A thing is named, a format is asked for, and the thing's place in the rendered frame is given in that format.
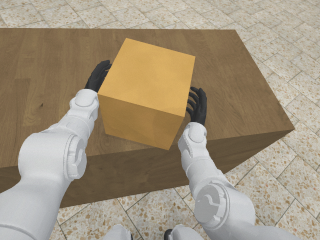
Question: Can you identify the robot left thigh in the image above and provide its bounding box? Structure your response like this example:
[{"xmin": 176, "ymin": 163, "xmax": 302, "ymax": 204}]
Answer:
[{"xmin": 102, "ymin": 228, "xmax": 132, "ymax": 240}]

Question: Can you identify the robot left forearm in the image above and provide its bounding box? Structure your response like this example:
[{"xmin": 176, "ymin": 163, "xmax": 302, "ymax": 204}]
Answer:
[{"xmin": 18, "ymin": 89, "xmax": 99, "ymax": 176}]

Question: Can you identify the left robot upper arm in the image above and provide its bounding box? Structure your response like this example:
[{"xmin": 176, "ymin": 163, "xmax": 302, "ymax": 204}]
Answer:
[{"xmin": 0, "ymin": 133, "xmax": 87, "ymax": 240}]

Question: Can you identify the robot right hand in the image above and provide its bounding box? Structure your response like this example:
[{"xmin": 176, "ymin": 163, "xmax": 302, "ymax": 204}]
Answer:
[{"xmin": 186, "ymin": 86, "xmax": 207, "ymax": 126}]

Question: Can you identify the carton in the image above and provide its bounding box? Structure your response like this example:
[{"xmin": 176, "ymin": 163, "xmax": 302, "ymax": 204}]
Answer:
[{"xmin": 97, "ymin": 38, "xmax": 195, "ymax": 150}]

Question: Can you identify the right robot upper arm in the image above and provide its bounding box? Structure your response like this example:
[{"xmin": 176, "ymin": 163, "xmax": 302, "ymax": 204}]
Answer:
[{"xmin": 193, "ymin": 183, "xmax": 303, "ymax": 240}]

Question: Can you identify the robot left hand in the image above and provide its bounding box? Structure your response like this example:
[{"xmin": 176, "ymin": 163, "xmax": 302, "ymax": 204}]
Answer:
[{"xmin": 84, "ymin": 60, "xmax": 112, "ymax": 93}]

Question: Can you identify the robot right forearm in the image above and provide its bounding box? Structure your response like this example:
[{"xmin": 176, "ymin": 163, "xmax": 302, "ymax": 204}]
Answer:
[{"xmin": 178, "ymin": 122, "xmax": 240, "ymax": 200}]

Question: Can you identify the pedestal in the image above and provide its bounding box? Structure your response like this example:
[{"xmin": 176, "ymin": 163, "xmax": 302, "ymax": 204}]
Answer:
[{"xmin": 0, "ymin": 28, "xmax": 295, "ymax": 209}]

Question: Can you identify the robot left shin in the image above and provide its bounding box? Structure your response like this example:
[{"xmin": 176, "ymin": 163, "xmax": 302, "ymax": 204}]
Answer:
[{"xmin": 112, "ymin": 224, "xmax": 125, "ymax": 229}]

